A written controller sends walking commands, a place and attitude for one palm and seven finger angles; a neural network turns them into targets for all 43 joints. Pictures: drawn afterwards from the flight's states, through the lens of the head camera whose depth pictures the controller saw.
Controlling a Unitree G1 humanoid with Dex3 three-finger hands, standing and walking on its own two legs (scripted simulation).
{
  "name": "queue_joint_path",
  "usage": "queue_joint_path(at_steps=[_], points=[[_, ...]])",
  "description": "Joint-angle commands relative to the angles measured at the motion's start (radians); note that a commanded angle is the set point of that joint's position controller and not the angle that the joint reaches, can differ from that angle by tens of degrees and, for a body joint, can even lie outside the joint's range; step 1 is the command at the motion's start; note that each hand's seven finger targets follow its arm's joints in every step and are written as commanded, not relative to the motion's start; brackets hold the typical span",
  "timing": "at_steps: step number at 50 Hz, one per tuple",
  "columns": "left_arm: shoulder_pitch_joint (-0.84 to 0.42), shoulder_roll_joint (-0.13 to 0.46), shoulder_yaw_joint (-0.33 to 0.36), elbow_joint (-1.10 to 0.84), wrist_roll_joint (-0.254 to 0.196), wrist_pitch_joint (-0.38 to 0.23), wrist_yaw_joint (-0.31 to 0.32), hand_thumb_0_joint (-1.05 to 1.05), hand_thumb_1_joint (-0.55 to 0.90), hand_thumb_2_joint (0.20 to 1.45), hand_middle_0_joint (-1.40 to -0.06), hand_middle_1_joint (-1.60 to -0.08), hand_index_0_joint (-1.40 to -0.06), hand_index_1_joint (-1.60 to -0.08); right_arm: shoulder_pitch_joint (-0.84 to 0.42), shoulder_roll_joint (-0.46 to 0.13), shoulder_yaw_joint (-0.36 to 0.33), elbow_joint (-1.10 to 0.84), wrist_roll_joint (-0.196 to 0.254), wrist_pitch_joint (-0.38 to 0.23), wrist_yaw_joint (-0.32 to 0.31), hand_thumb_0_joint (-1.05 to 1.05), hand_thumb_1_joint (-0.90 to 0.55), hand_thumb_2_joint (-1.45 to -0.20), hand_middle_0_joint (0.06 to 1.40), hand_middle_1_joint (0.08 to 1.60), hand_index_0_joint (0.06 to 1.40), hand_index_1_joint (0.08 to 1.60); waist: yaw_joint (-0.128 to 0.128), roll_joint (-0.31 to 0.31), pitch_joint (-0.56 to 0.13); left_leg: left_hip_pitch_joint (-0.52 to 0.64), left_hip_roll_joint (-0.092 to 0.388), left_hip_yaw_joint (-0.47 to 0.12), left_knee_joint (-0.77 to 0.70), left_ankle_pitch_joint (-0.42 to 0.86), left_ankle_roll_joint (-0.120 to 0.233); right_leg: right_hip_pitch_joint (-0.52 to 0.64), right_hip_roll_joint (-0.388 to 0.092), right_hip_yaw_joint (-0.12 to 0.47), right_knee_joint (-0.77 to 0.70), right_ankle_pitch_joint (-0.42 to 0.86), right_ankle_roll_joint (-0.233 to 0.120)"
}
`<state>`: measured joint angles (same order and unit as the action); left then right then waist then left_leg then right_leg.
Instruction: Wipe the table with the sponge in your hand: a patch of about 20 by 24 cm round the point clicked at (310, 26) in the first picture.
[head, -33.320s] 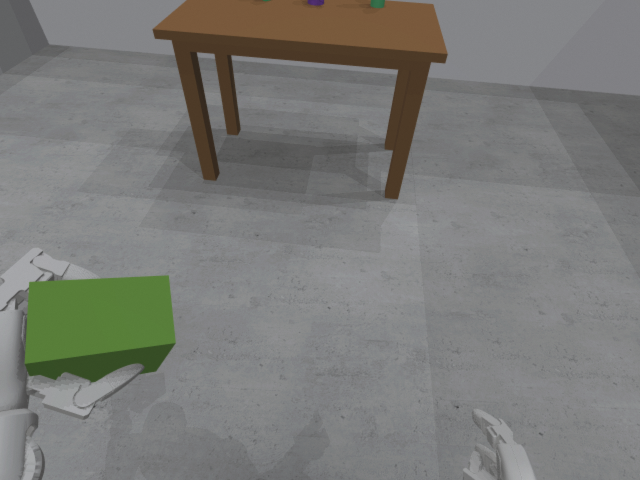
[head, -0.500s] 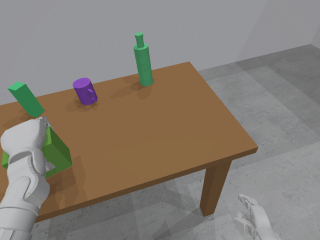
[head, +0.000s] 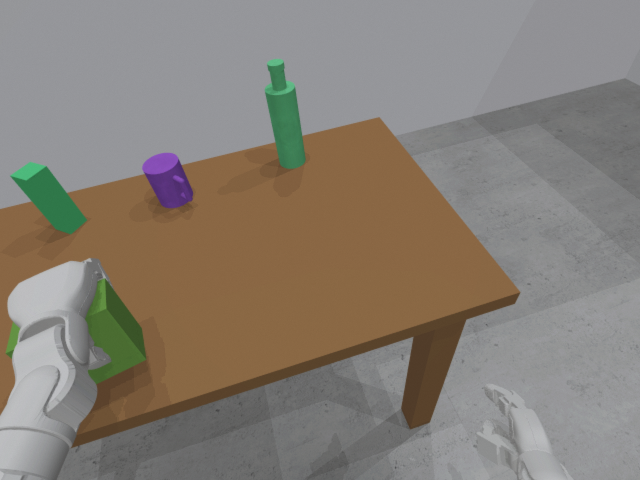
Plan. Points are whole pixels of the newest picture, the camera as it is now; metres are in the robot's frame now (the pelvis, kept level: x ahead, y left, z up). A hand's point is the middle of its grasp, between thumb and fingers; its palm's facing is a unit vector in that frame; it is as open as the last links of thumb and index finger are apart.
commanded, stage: lower the sponge onto the table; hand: left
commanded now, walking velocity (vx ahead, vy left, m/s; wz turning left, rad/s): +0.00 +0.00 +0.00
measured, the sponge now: (90, 346) +0.26 +0.35 +0.03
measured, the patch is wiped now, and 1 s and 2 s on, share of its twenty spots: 0.00 0.00 0.10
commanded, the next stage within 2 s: wipe forward along the first lane in 1.58 s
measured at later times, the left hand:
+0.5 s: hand (121, 341) +0.26 +0.29 +0.05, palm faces -0.17 -0.14 -0.98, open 10.3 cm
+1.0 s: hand (122, 347) +0.25 +0.29 +0.04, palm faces -0.15 -0.07 -0.99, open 10.3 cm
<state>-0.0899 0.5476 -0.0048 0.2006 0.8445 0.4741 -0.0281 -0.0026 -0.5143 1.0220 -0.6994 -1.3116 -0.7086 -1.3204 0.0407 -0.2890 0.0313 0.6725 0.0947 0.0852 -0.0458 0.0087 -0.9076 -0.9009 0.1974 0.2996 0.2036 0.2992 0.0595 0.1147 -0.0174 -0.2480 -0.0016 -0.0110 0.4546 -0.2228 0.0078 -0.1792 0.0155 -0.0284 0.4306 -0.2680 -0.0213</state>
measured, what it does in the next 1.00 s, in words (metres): stands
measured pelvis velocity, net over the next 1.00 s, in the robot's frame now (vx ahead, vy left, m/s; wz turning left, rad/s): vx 0.00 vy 0.00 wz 0.00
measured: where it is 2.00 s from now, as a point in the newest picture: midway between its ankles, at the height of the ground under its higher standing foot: outside the picture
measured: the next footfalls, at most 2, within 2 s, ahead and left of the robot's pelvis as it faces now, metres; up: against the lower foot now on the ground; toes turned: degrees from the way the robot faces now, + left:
none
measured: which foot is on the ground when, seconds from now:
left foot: down 0.00-1.00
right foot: down 0.00-1.00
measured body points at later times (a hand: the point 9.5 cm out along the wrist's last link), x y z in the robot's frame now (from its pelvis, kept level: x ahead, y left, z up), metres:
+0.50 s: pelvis -0.01 +0.01 +0.00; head +0.00 -0.03 +0.45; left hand +0.26 +0.30 +0.10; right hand +0.22 -0.21 -0.10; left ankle +0.01 +0.12 -0.74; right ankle -0.03 -0.11 -0.74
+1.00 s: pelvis +0.00 +0.00 +0.00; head +0.01 -0.03 +0.45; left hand +0.26 +0.29 +0.09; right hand +0.21 -0.24 -0.10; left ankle +0.01 +0.12 -0.74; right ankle -0.03 -0.11 -0.74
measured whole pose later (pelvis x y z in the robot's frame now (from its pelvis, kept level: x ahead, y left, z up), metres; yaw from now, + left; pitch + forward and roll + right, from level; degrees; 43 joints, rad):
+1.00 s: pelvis +0.00 +0.00 +0.00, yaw +0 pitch +1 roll -1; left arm 0.00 0.51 -0.03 0.14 0.94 0.15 0.00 0.00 -0.52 1.04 -0.71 -1.32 -0.72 -1.32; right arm 0.08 -0.28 -0.01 0.68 0.04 0.03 -0.09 0.01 -0.91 -0.90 0.20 0.30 0.20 0.30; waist 0.10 0.08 0.00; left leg -0.27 0.01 -0.02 0.49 -0.24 0.01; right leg -0.19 0.03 -0.03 0.45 -0.27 -0.03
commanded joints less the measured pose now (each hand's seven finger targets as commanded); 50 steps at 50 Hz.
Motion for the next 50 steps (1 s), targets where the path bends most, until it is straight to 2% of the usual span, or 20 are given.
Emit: queue_joint_path(at_steps=[1, 4, 6, 9, 11, 14, 15, 16, 20, 22, 24, 28, 29, 30, 33, 39, 41, 44, 49, 50], points=[[-0.253, 0.223, 0.047, -0.339, 0.057, -0.184, -0.065, 0.000, 0.100, 1.300, -1.200, -1.600, -1.200, -1.600, -0.143, -0.098, -0.039, -0.195, -0.028, -0.068, -0.017, 0.000, -0.900, -0.900, 0.200, 0.300, 0.200, 0.300, -0.005, -0.139, -0.254, 0.126, -0.042, -0.033, 0.015, 0.209, 0.067, 0.039, -0.001, 0.042, -0.037, 0.319, -0.017], [-0.369, 0.378, 0.212, -0.544, 0.106, -0.371, 0.039, 0.000, 0.100, 1.300, -1.200, -1.600, -1.200, -1.600, -0.110, -0.074, -0.050, -0.186, -0.063, -0.104, -0.052, 0.000, -0.900, -0.900, 0.200, 0.300, 0.200, 0.300, 0.032, 0.016, -0.338, 0.224, -0.031, -0.052, 0.017, 0.277, 0.058, 0.026, 0.022, 0.074, -0.028, 0.299, -0.044], [-0.283, 0.384, 0.286, -0.519, 0.148, -0.419, 0.147, 0.000, 0.100, 1.300, -1.200, -1.600, -1.200, -1.600, -0.064, -0.068, -0.065, -0.157, -0.080, -0.119, -0.063, 0.000, -0.900, -0.900, 0.200, 0.300, 0.200, 0.300, 0.056, 0.109, -0.344, 0.246, -0.020, -0.048, 0.022, 0.394, 0.036, 0.007, 0.023, 0.062, -0.017, 0.314, -0.064], [-0.286, 0.356, 0.323, -0.406, 0.146, -0.351, 0.262, 0.000, 0.100, 1.300, -1.200, -1.600, -1.200, -1.600, -0.091, -0.085, -0.082, -0.120, -0.071, -0.110, -0.045, 0.000, -0.900, -0.900, 0.200, 0.300, 0.200, 0.300, 0.064, 0.115, -0.291, 0.214, -0.016, -0.060, 0.018, 0.398, 0.009, -0.024, 0.030, 0.097, -0.022, 0.298, -0.084], [-0.267, 0.241, 0.232, -0.277, 0.102, -0.246, 0.286, 0.000, 0.100, 1.300, -1.200, -1.600, -1.200, -1.600, -0.114, -0.083, -0.083, -0.113, -0.048, -0.099, -0.025, 0.000, -0.900, -0.900, 0.200, 0.300, 0.200, 0.300, 0.057, 0.028, -0.251, 0.155, -0.008, -0.039, -0.001, 0.320, 0.006, -0.017, 0.014, 0.057, -0.033, 0.265, -0.064], [-0.138, 0.185, 0.171, -0.115, 0.019, -0.094, 0.222, 0.000, 0.100, 1.300, -1.200, -1.600, -1.200, -1.600, -0.192, -0.107, -0.066, -0.105, -0.021, -0.073, -0.016, 0.000, -0.900, -0.900, 0.200, 0.300, 0.200, 0.300, 0.066, -0.099, -0.188, 0.102, -0.018, -0.021, -0.044, 0.227, 0.008, 0.032, 0.005, 0.054, -0.063, 0.235, -0.041], [-0.134, 0.100, 0.058, -0.123, 0.003, -0.058, 0.177, 0.000, 0.100, 1.300, -1.200, -1.600, -1.200, -1.600, -0.185, -0.104, -0.061, -0.127, -0.016, -0.064, -0.015, 0.000, -0.900, -0.900, 0.200, 0.300, 0.200, 0.300, 0.044, -0.124, -0.191, 0.086, -0.014, -0.010, -0.047, 0.212, 0.018, 0.044, -0.002, 0.020, -0.059, 0.242, -0.028], [-0.111, 0.126, 0.058, -0.123, 0.005, -0.032, 0.140, 0.000, 0.100, 1.300, -1.200, -1.600, -1.200, -1.600, -0.198, -0.107, -0.055, -0.134, -0.006, -0.058, -0.012, 0.000, -0.900, -0.900, 0.200, 0.300, 0.200, 0.300, 0.043, -0.154, -0.178, 0.076, -0.019, -0.024, -0.051, 0.198, 0.020, 0.044, -0.004, 0.031, -0.059, 0.236, -0.025], [-0.209, 0.050, -0.094, -0.236, 0.034, -0.038, 0.007, 0.000, 0.100, 1.300, -1.200, -1.600, -1.200, -1.600, -0.215, -0.100, -0.033, -0.183, -0.005, -0.060, -0.011, 0.000, -0.900, -0.900, 0.200, 0.300, 0.200, 0.300, 0.002, -0.100, -0.173, 0.099, -0.028, -0.045, -0.040, 0.154, 0.046, 0.010, -0.002, 0.020, -0.062, 0.198, -0.029], [-0.277, 0.118, -0.055, -0.300, 0.071, -0.114, -0.017, 0.000, 0.100, 1.300, -1.200, -1.600, -1.200, -1.600, -0.178, -0.096, -0.036, -0.184, -0.021, -0.070, -0.014, 0.000, -0.900, -0.900, 0.200, 0.300, 0.200, 0.300, -0.004, -0.102, -0.218, 0.127, -0.030, -0.055, -0.029, 0.155, 0.057, 0.008, 0.002, 0.019, -0.057, 0.182, -0.028], [-0.353, 0.284, 0.094, -0.396, 0.115, -0.219, 0.009, 0.000, 0.100, 1.300, -1.200, -1.600, -1.200, -1.600, -0.158, -0.095, -0.043, -0.173, -0.043, -0.081, -0.027, 0.000, -0.900, -0.900, 0.200, 0.300, 0.200, 0.300, 0.019, -0.068, -0.284, 0.174, -0.029, -0.060, -0.018, 0.188, 0.059, 0.028, 0.019, 0.054, -0.048, 0.207, -0.039], [-0.289, 0.305, 0.218, -0.425, 0.169, -0.345, 0.159, 0.000, 0.100, 1.300, -1.200, -1.600, -1.200, -1.600, -0.105, -0.069, -0.062, -0.152, -0.072, -0.097, -0.046, 0.000, -0.900, -0.900, 0.200, 0.300, 0.200, 0.300, 0.065, 0.028, -0.314, 0.205, -0.023, -0.054, -0.013, 0.322, 0.032, 0.032, 0.027, 0.058, -0.029, 0.277, -0.063], [-0.281, 0.378, 0.301, -0.408, 0.176, -0.332, 0.199, 0.000, 0.100, 1.300, -1.200, -1.600, -1.200, -1.600, -0.113, -0.082, -0.066, -0.136, -0.073, -0.093, -0.047, 0.000, -0.900, -0.900, 0.200, 0.300, 0.200, 0.300, 0.081, 0.058, -0.297, 0.198, -0.024, -0.060, -0.019, 0.317, 0.025, 0.035, 0.036, 0.095, -0.037, 0.272, -0.076], [-0.292, 0.266, 0.218, -0.376, 0.166, -0.307, 0.229, 0.000, 0.100, 1.300, -1.200, -1.600, -1.200, -1.600, -0.115, -0.062, -0.064, -0.139, -0.066, -0.090, -0.042, 0.000, -0.900, -0.900, 0.200, 0.300, 0.200, 0.300, 0.068, 0.058, -0.281, 0.179, -0.023, -0.039, -0.015, 0.327, 0.022, 0.029, 0.027, 0.065, -0.032, 0.279, -0.073], [-0.219, 0.192, 0.173, -0.221, 0.115, -0.182, 0.268, 0.000, 0.100, 1.300, -1.200, -1.600, -1.200, -1.600, -0.153, -0.081, -0.071, -0.112, -0.043, -0.076, -0.019, 0.000, -0.900, -0.900, 0.200, 0.300, 0.200, 0.300, 0.069, -0.008, -0.215, 0.145, -0.016, -0.026, -0.026, 0.282, 0.010, 0.014, 0.016, 0.076, -0.056, 0.262, -0.064], [-0.141, 0.109, 0.005, -0.097, 0.051, -0.005, 0.084, 0.000, 0.100, 1.300, -1.200, -1.600, -1.200, -1.600, -0.223, -0.112, -0.045, -0.138, -0.008, -0.045, -0.012, 0.000, -0.900, -0.900, 0.200, 0.300, 0.200, 0.300, 0.025, -0.123, -0.147, 0.085, -0.038, -0.025, -0.043, 0.185, 0.036, 0.037, 0.003, 0.060, -0.068, 0.253, -0.032], [-0.208, 0.117, -0.036, -0.148, 0.057, -0.050, 0.019, 0.000, 0.100, 1.300, -1.200, -1.600, -1.200, -1.600, -0.190, -0.111, -0.041, -0.157, -0.009, -0.049, -0.019, 0.000, -0.900, -0.900, 0.200, 0.300, 0.200, 0.300, -0.006, -0.140, -0.176, 0.087, -0.042, -0.028, -0.017, 0.161, 0.054, 0.027, 0.001, 0.048, -0.065, 0.252, -0.022], [-0.282, 0.224, 0.059, -0.274, 0.078, -0.222, -0.002, 0.000, 0.100, 1.300, -1.200, -1.600, -1.200, -1.600, -0.147, -0.098, -0.047, -0.157, -0.035, -0.078, -0.033, 0.000, -0.900, -0.900, 0.200, 0.300, 0.200, 0.300, -0.005, -0.095, -0.257, 0.143, -0.046, -0.032, 0.013, 0.188, 0.067, 0.030, 0.014, 0.072, -0.052, 0.289, -0.029], [-0.253, 0.316, 0.237, -0.343, 0.140, -0.423, 0.149, 0.000, 0.100, 1.300, -1.200, -1.600, -1.200, -1.600, -0.075, -0.087, -0.082, -0.128, -0.069, -0.108, -0.053, 0.000, -0.900, -0.900, 0.200, 0.300, 0.200, 0.300, 0.041, 0.029, -0.278, 0.191, -0.033, -0.041, 0.030, 0.287, 0.045, -0.025, 0.029, 0.090, -0.029, 0.302, -0.061], [-0.238, 0.231, 0.185, -0.302, 0.133, -0.415, 0.174, 0.000, 0.100, 1.300, -1.200, -1.600, -1.200, -1.600, -0.057, -0.078, -0.085, -0.126, -0.067, -0.107, -0.053, 0.000, -0.900, -0.900, 0.200, 0.300, 0.200, 0.300, 0.027, 0.013, -0.257, 0.166, -0.028, -0.027, 0.032, 0.288, 0.044, -0.037, 0.022, 0.052, -0.023, 0.305, -0.053]])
